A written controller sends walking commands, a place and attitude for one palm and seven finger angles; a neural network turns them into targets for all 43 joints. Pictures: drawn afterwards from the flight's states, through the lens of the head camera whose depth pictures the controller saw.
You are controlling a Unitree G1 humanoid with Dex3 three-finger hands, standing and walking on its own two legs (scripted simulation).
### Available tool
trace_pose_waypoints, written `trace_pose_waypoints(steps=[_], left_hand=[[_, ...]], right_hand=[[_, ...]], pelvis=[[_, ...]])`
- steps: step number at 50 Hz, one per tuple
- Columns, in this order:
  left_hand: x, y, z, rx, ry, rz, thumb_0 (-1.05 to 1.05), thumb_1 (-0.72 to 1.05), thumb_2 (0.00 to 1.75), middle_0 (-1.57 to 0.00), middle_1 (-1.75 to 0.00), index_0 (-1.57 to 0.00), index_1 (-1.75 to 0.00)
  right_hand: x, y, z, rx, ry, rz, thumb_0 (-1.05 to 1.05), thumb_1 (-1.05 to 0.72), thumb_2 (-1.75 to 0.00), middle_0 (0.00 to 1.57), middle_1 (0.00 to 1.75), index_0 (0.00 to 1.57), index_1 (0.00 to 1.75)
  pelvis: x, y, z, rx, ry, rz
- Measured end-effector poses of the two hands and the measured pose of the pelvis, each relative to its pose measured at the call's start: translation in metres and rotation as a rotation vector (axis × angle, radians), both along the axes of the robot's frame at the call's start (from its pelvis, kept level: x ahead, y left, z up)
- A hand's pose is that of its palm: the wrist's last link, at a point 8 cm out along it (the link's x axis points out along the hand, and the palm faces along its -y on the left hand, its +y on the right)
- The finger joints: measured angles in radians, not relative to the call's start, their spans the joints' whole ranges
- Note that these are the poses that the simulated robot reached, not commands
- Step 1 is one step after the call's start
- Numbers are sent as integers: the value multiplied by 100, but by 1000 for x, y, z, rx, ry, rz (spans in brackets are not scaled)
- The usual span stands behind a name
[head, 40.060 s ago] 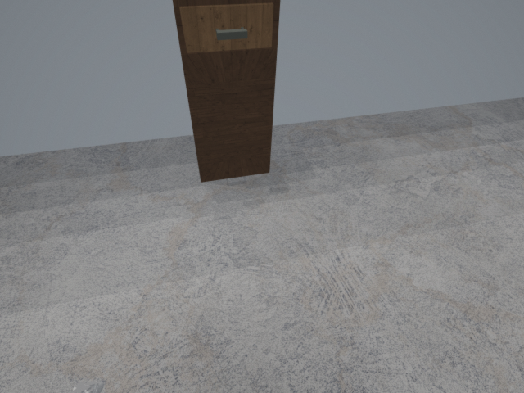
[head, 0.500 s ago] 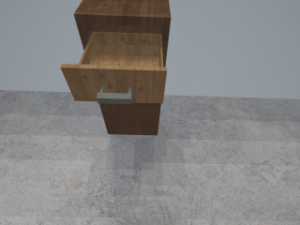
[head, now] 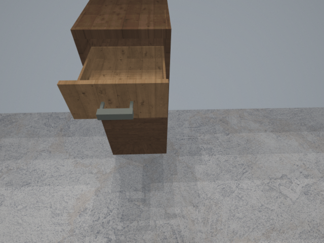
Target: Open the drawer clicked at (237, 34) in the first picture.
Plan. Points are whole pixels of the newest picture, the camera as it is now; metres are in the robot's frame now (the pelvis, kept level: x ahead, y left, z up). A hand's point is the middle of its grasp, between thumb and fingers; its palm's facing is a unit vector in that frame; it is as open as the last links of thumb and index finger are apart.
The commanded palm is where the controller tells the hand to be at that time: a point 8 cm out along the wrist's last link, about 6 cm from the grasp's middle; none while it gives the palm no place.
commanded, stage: let the arm hang, fingers relaxed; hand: left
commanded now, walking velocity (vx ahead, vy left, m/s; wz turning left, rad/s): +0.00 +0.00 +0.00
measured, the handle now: (116, 109) +0.51 +0.18 +0.02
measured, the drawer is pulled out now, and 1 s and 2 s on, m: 0.29 0.29 0.29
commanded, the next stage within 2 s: look to check the result in 0.08 s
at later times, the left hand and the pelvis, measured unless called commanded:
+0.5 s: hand out of the picture +0.01 +0.16 -0.17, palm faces +0.06 -0.98 -0.20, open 7.4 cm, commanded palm none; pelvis +0.01 -0.01 +0.00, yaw +1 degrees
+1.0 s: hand out of the picture +0.03 +0.16 -0.17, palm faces +0.06 -0.98 -0.20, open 7.4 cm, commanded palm none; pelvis +0.03 -0.02 +0.00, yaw +1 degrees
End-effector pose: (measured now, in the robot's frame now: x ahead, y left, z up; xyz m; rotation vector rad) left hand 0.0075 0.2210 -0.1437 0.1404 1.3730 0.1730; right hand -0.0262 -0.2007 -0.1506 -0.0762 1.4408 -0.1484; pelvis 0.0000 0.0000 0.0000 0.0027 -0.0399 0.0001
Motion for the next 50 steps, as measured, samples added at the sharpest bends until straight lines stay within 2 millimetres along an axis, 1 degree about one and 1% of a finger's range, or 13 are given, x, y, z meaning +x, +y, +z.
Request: trace_pose_waypoints(steps=[9,19,25,34,42,50], left_hand=[[-8,-3,0,-3,32,18,0,91,90,-20,-30,-20,-29],[-12,-7,1,-5,57,32,0,91,90,-20,-30,-20,-29],[-7,-10,1,-6,53,32,0,91,90,-20,-30,-20,-29],[6,-12,2,-5,33,30,0,91,90,-20,-30,-20,-29],[14,-12,3,2,20,27,0,91,90,-20,-30,-20,-29],[18,-14,3,1,19,26,0,91,90,-20,-30,-20,-29]], right_hand=[[-4,-7,1,-12,34,2,1,-91,-90,20,30,20,30],[7,-9,1,-11,28,14,1,-91,-90,20,30,20,30],[18,-10,1,-9,12,21,1,-91,-90,20,30,20,30],[32,-14,1,-11,-7,30,1,-91,-90,20,30,20,30],[39,-20,1,-16,-9,35,1,-91,-90,20,30,20,30],[42,-25,3,-24,-2,38,1,-91,-90,20,30,20,30]], pelvis=[[3,-2,1,-1,1,5],[7,-5,1,-1,5,9],[11,-7,1,-1,5,11],[17,-10,2,0,5,13],[22,-13,2,0,3,16],[26,-15,3,-1,3,17]])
